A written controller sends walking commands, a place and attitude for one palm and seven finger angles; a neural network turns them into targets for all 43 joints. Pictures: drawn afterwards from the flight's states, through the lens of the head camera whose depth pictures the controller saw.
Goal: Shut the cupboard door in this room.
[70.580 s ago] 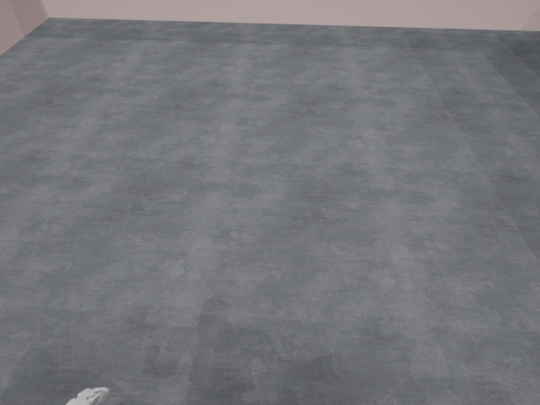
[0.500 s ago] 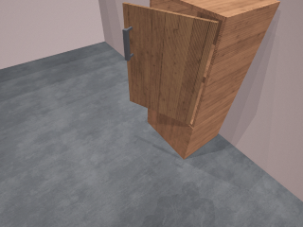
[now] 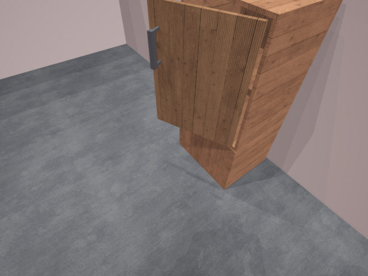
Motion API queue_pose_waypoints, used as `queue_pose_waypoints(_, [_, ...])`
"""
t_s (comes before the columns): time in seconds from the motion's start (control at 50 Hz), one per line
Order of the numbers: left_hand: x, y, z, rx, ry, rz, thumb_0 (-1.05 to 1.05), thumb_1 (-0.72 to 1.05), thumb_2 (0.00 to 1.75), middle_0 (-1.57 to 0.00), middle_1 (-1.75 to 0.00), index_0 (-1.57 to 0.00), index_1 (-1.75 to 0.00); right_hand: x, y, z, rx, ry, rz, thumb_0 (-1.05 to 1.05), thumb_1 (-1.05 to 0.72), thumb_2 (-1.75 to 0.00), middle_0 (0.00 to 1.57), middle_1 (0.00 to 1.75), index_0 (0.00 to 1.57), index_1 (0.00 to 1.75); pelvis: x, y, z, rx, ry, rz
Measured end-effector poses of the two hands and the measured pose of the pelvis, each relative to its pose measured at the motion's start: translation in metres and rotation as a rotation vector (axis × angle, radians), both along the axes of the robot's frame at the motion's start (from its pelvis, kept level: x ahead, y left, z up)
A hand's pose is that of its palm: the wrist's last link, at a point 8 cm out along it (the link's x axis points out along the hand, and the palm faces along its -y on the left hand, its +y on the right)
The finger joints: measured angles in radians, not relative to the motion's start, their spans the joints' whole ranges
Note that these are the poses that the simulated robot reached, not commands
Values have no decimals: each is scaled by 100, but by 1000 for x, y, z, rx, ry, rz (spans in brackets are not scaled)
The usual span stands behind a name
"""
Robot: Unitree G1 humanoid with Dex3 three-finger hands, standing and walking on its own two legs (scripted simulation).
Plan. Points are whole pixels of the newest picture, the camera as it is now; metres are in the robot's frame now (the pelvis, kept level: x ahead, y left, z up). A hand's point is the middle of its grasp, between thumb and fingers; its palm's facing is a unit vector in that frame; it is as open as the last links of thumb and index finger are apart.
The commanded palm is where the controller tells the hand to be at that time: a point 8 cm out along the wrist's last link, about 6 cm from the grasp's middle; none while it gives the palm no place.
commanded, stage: look to check the result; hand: left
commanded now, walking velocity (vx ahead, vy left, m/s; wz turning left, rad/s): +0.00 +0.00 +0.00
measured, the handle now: (155, 48) +0.90 +0.16 +0.06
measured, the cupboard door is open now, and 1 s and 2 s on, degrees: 25 25 25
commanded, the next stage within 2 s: walk to a spot facing it in 0.04 s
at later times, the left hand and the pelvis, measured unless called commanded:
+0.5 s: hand out of the picture +0.01 +0.20 -0.19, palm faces +0.16 -0.96 -0.23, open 7.4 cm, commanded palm none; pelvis +0.00 +0.01 -0.02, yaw +9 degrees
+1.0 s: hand out of the picture +0.01 +0.22 -0.16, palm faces +0.41 -0.86 -0.31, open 7.4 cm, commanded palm none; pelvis +0.01 -0.03 -0.01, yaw +26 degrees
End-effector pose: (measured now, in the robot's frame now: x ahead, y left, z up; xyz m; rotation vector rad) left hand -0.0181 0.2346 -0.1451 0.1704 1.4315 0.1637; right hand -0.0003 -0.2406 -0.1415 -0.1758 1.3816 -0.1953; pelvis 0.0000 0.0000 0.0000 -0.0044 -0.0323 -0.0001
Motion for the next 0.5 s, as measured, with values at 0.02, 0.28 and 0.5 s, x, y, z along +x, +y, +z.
queue_pose_waypoints(0.02, [3, 1, 0, 1, -5, -3, 1, 91, 90, -20, -30, -20, -30, 3, -1, 0, -2, -4, 3, 1, -90, -90, 20, 29, 20, 30, 0, 0, 0, 0, 0, 0])
queue_pose_waypoints(0.28, [33, 7, 0, 15, -64, -6, 1, 91, 90, -20, -30, -20, -30, 27, -6, 2, -15, -34, 34, 1, -90, -90, 20, 29, 20, 30, 5, 0, -1, 1, 9, 23])
queue_pose_waypoints(0.5, [17, 12, -15, 21, -101, 137, 1, 91, 90, -20, -30, -20, -30, 46, 14, -14, 17, 15, 131, 1, -90, -90, 20, 29, 20, 30, 2, 5, -17, -21, 15, 150])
